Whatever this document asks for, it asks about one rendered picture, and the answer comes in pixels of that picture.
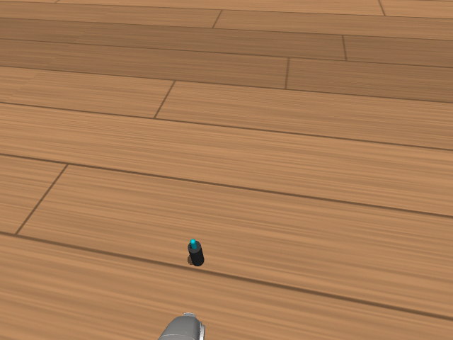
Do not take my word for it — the bottle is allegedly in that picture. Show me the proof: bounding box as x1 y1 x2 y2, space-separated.
188 239 204 266

